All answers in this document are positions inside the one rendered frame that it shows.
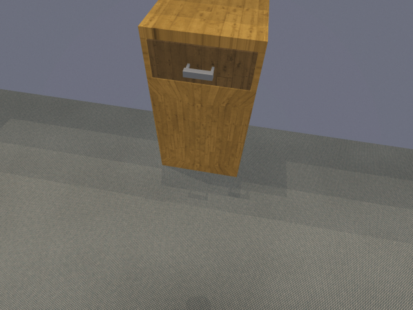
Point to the handle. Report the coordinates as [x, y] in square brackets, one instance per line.
[198, 74]

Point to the drawer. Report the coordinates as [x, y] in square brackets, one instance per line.
[232, 68]

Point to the cabinet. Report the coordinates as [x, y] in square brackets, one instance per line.
[203, 127]

